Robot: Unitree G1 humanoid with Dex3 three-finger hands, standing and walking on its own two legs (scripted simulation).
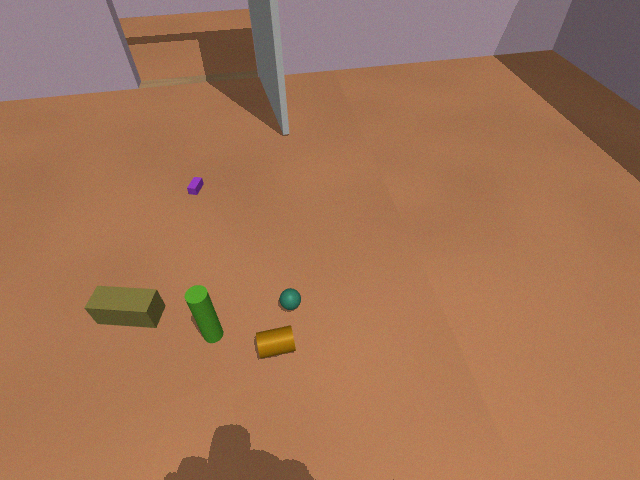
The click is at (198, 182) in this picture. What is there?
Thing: small box
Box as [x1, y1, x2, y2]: [187, 177, 203, 194]
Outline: 193,177 187,189 189,193 197,194 203,183 200,177
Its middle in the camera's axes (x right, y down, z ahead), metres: -0.64 -0.27 +1.94
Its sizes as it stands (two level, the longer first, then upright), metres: 0.087 0.043 0.040
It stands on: the floor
